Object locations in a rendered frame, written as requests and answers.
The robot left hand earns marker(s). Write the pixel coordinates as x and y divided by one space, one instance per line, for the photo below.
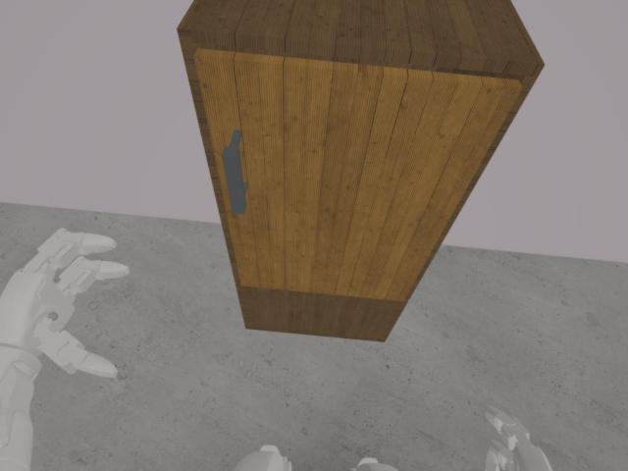
31 295

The right robot shin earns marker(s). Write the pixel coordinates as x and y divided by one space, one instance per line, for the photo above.
367 460

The cupboard door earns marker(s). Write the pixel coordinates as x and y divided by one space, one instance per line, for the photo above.
353 170

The handle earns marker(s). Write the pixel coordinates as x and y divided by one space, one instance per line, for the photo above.
236 186

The left robot forearm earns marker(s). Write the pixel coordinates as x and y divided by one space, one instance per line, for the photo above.
18 370

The robot right hand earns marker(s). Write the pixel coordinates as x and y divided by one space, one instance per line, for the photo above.
525 456

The left robot thigh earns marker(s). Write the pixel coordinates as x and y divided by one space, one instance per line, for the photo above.
263 461

